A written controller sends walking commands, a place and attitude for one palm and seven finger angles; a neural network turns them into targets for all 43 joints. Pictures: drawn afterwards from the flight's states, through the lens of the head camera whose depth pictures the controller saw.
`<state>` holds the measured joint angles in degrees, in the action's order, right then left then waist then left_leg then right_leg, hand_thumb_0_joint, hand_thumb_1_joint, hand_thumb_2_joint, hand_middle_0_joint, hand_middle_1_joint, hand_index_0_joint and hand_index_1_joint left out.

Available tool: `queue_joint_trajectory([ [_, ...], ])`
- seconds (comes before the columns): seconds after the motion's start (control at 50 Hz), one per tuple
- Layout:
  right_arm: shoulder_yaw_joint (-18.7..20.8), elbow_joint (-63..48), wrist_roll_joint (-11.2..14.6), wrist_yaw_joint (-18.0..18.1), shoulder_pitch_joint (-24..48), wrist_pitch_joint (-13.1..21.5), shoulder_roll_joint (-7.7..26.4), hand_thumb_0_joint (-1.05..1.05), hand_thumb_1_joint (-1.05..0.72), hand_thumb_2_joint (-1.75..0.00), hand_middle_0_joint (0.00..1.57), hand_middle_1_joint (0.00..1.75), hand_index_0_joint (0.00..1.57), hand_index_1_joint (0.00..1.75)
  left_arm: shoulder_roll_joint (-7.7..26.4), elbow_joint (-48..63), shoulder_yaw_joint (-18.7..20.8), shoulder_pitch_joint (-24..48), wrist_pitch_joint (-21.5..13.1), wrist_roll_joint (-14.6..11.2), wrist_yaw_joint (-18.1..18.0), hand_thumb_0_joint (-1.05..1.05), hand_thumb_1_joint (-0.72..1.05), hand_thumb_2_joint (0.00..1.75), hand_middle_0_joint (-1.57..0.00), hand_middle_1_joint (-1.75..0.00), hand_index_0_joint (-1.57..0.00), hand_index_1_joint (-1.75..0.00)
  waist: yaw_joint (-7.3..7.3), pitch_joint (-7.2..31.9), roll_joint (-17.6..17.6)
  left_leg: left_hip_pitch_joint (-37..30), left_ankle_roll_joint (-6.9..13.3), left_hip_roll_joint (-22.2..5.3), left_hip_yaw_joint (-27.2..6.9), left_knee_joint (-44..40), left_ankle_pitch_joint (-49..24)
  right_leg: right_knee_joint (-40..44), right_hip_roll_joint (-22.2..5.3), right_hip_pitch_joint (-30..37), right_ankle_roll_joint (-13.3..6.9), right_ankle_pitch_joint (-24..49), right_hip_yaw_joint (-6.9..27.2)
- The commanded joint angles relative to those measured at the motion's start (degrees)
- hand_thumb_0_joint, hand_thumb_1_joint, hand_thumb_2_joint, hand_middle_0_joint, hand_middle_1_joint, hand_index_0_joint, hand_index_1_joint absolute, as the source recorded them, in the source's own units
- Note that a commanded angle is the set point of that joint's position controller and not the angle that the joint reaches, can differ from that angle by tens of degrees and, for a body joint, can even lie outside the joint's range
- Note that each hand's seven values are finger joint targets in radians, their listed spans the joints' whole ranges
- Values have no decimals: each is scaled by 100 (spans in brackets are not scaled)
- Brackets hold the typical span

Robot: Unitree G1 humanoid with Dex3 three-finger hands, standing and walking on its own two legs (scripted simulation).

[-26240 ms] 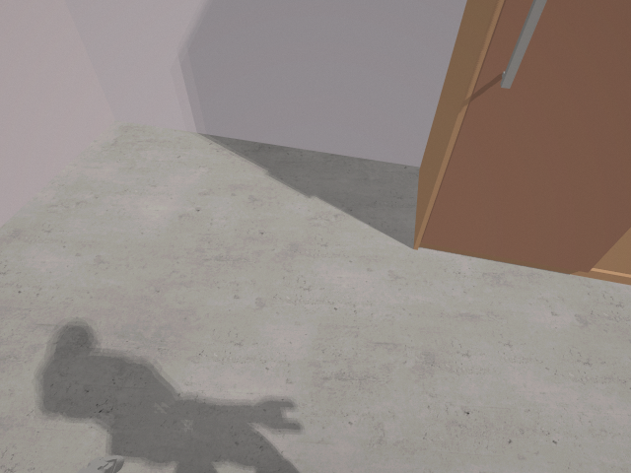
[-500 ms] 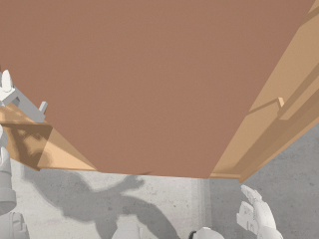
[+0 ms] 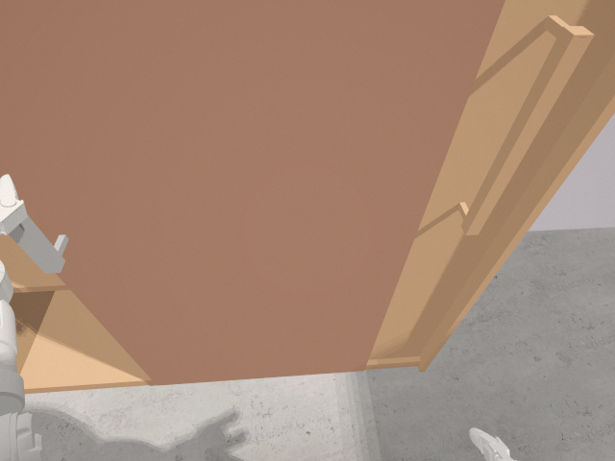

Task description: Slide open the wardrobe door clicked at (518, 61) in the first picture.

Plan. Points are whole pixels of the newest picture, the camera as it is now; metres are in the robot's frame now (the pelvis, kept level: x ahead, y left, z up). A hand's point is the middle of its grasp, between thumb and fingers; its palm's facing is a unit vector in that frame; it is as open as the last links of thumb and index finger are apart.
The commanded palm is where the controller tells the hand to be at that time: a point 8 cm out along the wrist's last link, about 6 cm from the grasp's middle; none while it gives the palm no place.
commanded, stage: stop walking and hold the door there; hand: left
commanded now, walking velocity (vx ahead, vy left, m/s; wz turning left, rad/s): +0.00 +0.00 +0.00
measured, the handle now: out of the picture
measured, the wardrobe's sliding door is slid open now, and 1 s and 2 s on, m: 0.43 0.43 0.43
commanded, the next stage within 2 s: none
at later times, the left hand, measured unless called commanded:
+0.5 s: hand (9, 203) +0.35 +0.38 +0.15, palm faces +0.64 -0.73 -0.23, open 6.6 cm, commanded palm +0.30 +0.39 +0.13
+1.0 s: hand (8, 210) +0.35 +0.39 +0.14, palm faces +0.50 -0.83 -0.26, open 6.1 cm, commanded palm +0.31 +0.40 +0.13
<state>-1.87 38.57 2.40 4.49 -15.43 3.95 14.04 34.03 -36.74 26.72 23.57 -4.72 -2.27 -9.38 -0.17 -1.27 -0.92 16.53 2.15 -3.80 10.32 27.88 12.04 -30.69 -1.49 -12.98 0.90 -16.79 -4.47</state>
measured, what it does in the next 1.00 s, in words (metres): steps on the spot: right foot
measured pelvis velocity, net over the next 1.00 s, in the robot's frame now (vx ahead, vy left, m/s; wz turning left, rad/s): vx -0.05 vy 0.07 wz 0.02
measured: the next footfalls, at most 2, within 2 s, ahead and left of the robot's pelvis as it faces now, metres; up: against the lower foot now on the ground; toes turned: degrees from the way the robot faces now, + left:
right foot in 0.02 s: +0.01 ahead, -0.13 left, +0.00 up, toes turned -5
right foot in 1.16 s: -0.09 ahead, -0.03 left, +0.00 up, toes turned -10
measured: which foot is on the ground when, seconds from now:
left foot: down 0.00-1.00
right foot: up 0.00-0.00, down 0.02-0.88, up 0.90-1.00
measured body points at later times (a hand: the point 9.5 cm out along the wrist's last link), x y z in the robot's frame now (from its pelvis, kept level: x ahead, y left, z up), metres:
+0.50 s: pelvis -0.04 +0.00 +0.00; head -0.03 +0.00 +0.45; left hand +0.31 +0.42 +0.17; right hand +0.00 -0.30 -0.12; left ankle +0.03 +0.09 -0.74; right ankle -0.03 -0.12 -0.74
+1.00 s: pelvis -0.05 +0.07 -0.01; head -0.01 +0.06 +0.44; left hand +0.32 +0.43 +0.16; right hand +0.11 -0.20 -0.12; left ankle +0.02 +0.10 -0.74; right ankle -0.09 -0.08 -0.68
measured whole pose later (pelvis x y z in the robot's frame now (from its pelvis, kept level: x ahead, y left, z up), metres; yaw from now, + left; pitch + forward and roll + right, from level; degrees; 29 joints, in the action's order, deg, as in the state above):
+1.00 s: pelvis -0.05 +0.07 -0.01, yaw +1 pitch +0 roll -2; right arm 1.3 40.5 2.9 5.2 -10.5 2.1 17.4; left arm 28.6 -43.1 18.2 33.6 -10.8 -2.2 -6.7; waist -0.9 -4.1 -3.5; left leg 20.6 8.3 1.9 10.7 30.0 10.5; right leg -59.6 -5.0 -23.6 2.2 -31.2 -3.7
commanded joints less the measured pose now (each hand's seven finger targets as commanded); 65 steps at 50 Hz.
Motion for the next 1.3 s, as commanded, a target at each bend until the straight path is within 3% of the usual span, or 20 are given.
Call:
queue_joint_trajectory([
  [0.0, 396, -664, -35, 137, 282, 213, 1157, 0, -90, -90, 20, 30, 20, 30, 1862, 796, 287, 1521, -502, 221, 124, 0, 90, 90, -45, -140, -45, -140, 135, 1783, -734, -857, -219, -719, -663, 15, -2067, 556, -544, 670, -154, 2842, 426],
  [0.08, 476, -485, 64, 233, 163, 85, 1199, 0, -90, -90, 20, 30, 20, 30, 2104, 14, 483, 1784, -458, 173, 100, 0, 90, 90, -45, -140, -45, -140, 129, 1916, 225, -728, -238, -491, -621, 271, -1358, 497, -803, 493, -253, 3312, 872],
  [0.2, 445, -347, 40, 299, 86, 58, 1338, 0, -90, -90, 20, 30, 20, 30, 2077, -917, 290, 2143, -522, 177, 150, 0, 90, 90, -45, -140, -45, -140, 131, 1243, -568, -514, -28, -893, -1099, -685, -81, 577, -289, -207, -83, 390, 436],
  [0.32, 465, -272, 55, 303, -67, 138, 1411, 0, -90, -90, 20, 30, 20, 30, 2021, -1252, 128, 2555, -587, 203, 165, 0, 90, 90, -45, -140, -45, -140, 112, 1039, -970, -81, 33, -1059, -1310, -1416, 1274, 297, -128, -11, -117, -185, 245],
  [0.56, 509, -83, 52, 267, -263, 120, 1425, 0, -90, -90, 20, 30, 20, 30, 1963, -1524, -10, 2720, -668, 210, 274, 0, 90, 90, -45, -140, -45, -140, 155, 1283, -387, -667, -52, -733, -898, -389, -406, 670, -432, -269, -112, 792, 595],
  [0.74, 589, -97, 61, 165, 31, -133, 1345, 0, -90, -90, 20, 30, 20, 30, 1656, -1327, -299, 2700, -717, 184, 294, 0, 90, 90, -45, -140, -45, -140, 125, 860, 1015, 348, -279, 5, -948, 1058, 842, 899, -2182, 60, -690, 2185, 1563],
  [0.8, 604, -141, 28, 143, 165, -141, 1265, 0, -90, -90, 20, 30, 20, 30, 1381, -946, -358, 2664, -770, 205, 315, 0, 90, 90, -45, -140, -45, -140, 166, 842, 1116, -430, -263, -115, -866, 174, -260, 282, -1860, -440, -366, 2085, 896],
  [0.82, 625, -188, 16, 141, 191, -148, 1306, 0, -90, -90, 20, 30, 20, 30, 1231, -711, -465, 2687, -859, 204, 340, 0, 90, 90, -45, -140, -45, -140, 156, 915, 632, -678, -163, -400, -970, -117, -904, -106, -1520, -628, -191, 1602, 542],
  [0.86, 544, -402, -6, 107, 322, -148, 1310, 0, -90, -90, 20, 30, 20, 30, 778, 23, -837, 2828, -1046, 152, 385, 0, 90, 90, -45, -140, -45, -140, 157, 1195, -1229, -878, 358, -1441, -2373, -891, -2407, -2119, -410, -1178, 142, -1496, -28],
  [0.88, 550, -464, -51, 69, 384, -52, 1248, 0, -90, -90, 20, 30, 20, 30, 791, 479, -814, 2813, -1108, 194, 370, 0, 90, 90, -45, -140, -45, -140, 73, 1471, -1300, -986, 383, -1595, -2579, -1167, -2046, -3049, -262, -1174, 65, -2074, 114],
  [0.98, 527, -386, 44, 92, 540, 122, 1131, 0, -90, -90, 20, 30, 20, 30, 408, 869, -1176, 2963, -884, 73, 331, 0, 90, 90, -45, -140, -45, -140, 59, 1668, -609, -1180, 287, -963, -1347, -938, -2032, -3245, -266, -990, 113, -1530, -209],
  [1.02, 478, -452, 23, 54, 634, 187, 1036, 0, -90, -90, 20, 30, 20, 30, 394, 987, -1192, 3051, -809, 47, 327, 0, 90, 90, -45, -140, -45, -140, 0, 1714, -863, -1154, -52, -803, -1156, -1183, -1651, -2659, -182, -602, 81, -1541, -451],
  [1.08, 479, -735, -87, -183, 1015, 313, 901, 0, -90, -90, 20, 30, 20, 30, 269, 1322, -1224, 2999, -772, -59, 309, 0, 90, 90, -45, -140, -45, -140, -420, 1778, -1365, -244, -1343, -141, -403, -691, -2480, -234, -69, 1340, -210, -1496, -1051],
  [1.1, 542, -686, -67, -313, 942, 298, 969, 0, -90, -90, 20, 30, 20, 30, 572, 1305, -948, 2849, -817, 1, 266, 0, 90, 90, -45, -140, -45, -140, -649, 1721, -227, 343, -1503, 388, -379, 1709, -1369, 1498, -1156, 1692, -722, -380, -325],
  [1.12, 498, -597, 33, -313, 413, 166, 1166, 0, -90, -90, 20, 30, 20, 30, 754, 1250, -926, 2826, -919, 153, 298, 0, 90, 90, -45, -140, -45, -140, -463, 898, 2402, 2455, -927, 352, -1790, 4866, 2107, 1857, -3636, 1609, -1652, 1416, 3254],
  [1.14, 445, -466, -116, -264, 812, 180, 1220, 0, -90, -90, 20, 30, 20, 30, 782, 621, -725, 2860, -678, -52, 200, 0, 90, 90, -45, -140, -45, -140, -244, 932, 1287, 2675, -638, 290, -2481, 5219, 2146, 1316, -4022, 1246, -1509, 3369, 2877],
  [1.16, 258, -496, -153, -348, 734, 237, 717, 0, -90, -90, 20, 30, 20, 30, 404, 1702, -1272, 3497, -750, 13, 266, 0, 90, 90, -45, -140, -45, -140, 24, 1222, 1104, 2882, -590, -111, -2502, 5076, 1818, 759, -3574, 1868, -1191, 3289, 1983],
  [1.18, 333, -412, -99, -292, 588, 238, 832, 0, -90, -90, 20, 30, 20, 30, 1007, 1709, -490, 3647, -907, 0, 255, 0, 90, 90, -45, -140, -45, -140, -4, 1036, 1328, 3123, -697, 40, -1719, 4912, 1622, 558, -2953, 2023, -877, 3922, 1249],
  [1.24, 301, -429, -50, -97, 1144, 184, 642, 0, -90, -90, 20, 30, 20, 30, 649, 2126, -727, 3618, -972, 83, 328, 0, 90, 90, -45, -140, -45, -140, -151, 621, 1461, 1897, -513, 2, -847, 2213, 1769, -99, -2402, 1602, -290, 4673, 101],
  [1.28, 290, -518, -66, 35, 1258, 152, 503, 0, -90, -90, 20, 30, 20, 30, 446, 2594, -790, 3518, -986, 132, 341, 0, 90, 90, -45, -140, -45, -140, -96, 1196, 1162, 208, -534, 584, 166, 653, 564, -860, -1851, 1069, -132, 4957, -556],
])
